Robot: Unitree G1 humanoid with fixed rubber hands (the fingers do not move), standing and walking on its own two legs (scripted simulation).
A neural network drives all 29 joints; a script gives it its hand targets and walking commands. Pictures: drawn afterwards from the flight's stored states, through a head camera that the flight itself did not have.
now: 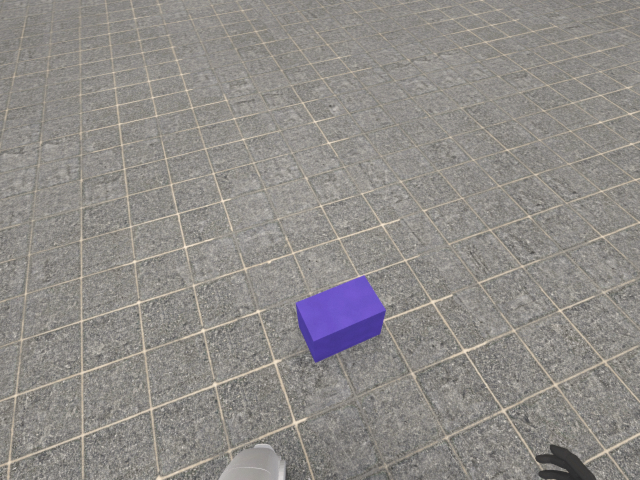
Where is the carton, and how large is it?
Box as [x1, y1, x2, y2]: [296, 275, 385, 362]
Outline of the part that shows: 363,275 296,302 299,327 315,362 374,336 380,332 385,309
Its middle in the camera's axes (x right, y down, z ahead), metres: +0.06 +0.25 +1.26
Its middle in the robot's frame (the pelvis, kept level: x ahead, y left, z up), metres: +0.65 -0.01 -0.68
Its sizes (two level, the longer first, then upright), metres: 0.245 0.142 0.173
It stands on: the floor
